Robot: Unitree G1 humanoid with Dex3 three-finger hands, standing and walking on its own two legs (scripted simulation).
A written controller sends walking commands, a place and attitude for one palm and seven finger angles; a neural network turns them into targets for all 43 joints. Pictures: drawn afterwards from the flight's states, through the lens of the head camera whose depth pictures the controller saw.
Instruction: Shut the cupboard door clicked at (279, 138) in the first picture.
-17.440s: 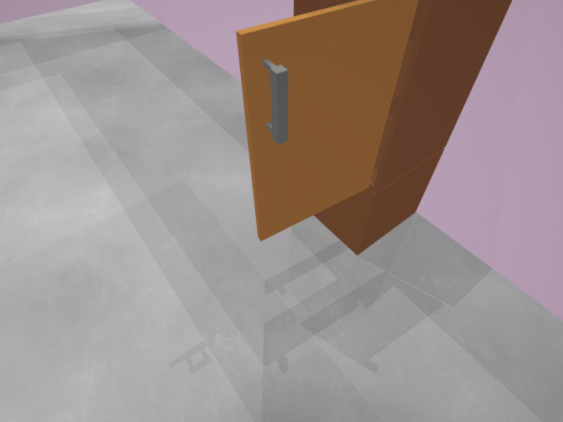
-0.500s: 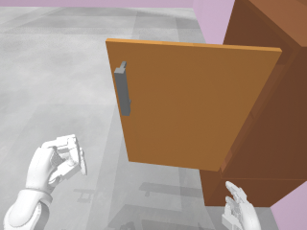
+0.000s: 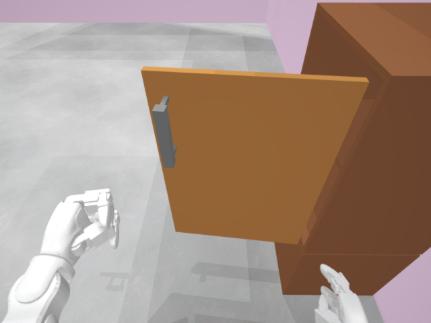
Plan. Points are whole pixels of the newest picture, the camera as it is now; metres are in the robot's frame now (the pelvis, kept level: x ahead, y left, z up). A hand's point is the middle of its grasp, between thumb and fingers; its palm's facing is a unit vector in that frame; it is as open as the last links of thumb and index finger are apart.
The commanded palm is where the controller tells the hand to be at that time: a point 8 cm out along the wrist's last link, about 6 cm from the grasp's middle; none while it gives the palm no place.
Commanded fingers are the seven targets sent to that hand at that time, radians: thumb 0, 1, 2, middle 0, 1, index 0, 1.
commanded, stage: raise the hand and make a fist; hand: left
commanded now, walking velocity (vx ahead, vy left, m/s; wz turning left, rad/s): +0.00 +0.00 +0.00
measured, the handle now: (167, 132) +0.46 +0.15 +0.13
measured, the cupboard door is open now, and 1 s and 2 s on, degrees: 84 84 82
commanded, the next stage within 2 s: bring the fist close to the handle in 0.12 s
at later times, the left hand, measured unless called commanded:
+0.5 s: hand (127, 203) +0.26 +0.18 +0.14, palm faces +0.02 -1.00 -0.06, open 3.1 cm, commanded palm +0.24 +0.22 +0.13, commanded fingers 0.00 0.90 0.90 -1.30 -1.50 -1.30 -1.50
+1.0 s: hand (160, 176) +0.33 +0.14 +0.13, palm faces -0.04 -1.00 -0.02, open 3.1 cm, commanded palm +0.31 +0.19 +0.13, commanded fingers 0.00 0.90 0.90 -1.30 -1.50 -1.30 -1.50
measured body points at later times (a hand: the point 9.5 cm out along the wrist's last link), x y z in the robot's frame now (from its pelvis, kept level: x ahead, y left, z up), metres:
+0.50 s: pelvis +0.01 -0.02 +0.00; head -0.01 -0.03 +0.45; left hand +0.26 +0.23 +0.14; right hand +0.19 -0.24 -0.07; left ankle +0.01 +0.09 -0.73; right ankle +0.00 -0.09 -0.73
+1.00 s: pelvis +0.02 +0.00 +0.00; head +0.02 -0.02 +0.45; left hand +0.33 +0.19 +0.13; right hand +0.20 -0.23 -0.08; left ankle +0.01 +0.09 -0.73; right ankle +0.00 -0.09 -0.73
